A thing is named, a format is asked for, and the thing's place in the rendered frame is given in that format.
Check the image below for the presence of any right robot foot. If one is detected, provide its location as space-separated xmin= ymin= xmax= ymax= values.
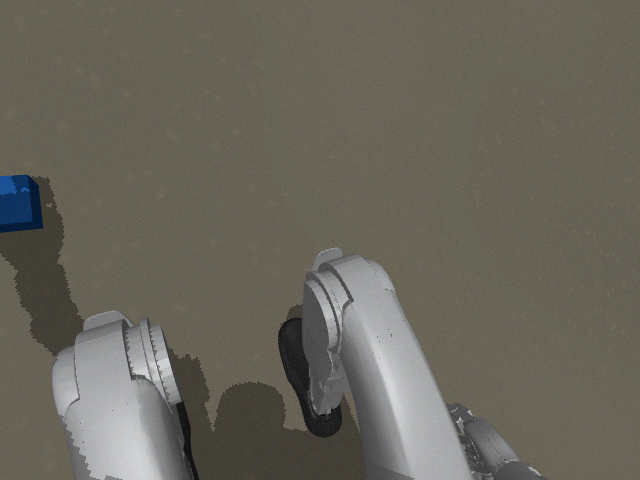
xmin=278 ymin=318 xmax=342 ymax=438

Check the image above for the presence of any right robot arm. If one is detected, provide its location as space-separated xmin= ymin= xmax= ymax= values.
xmin=494 ymin=461 xmax=549 ymax=480

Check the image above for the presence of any right robot hand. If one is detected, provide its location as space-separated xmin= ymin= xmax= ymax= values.
xmin=446 ymin=402 xmax=520 ymax=480

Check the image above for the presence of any small box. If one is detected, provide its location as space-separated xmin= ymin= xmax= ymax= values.
xmin=0 ymin=175 xmax=43 ymax=233

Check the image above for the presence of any left robot foot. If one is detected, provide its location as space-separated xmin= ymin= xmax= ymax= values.
xmin=176 ymin=399 xmax=199 ymax=480

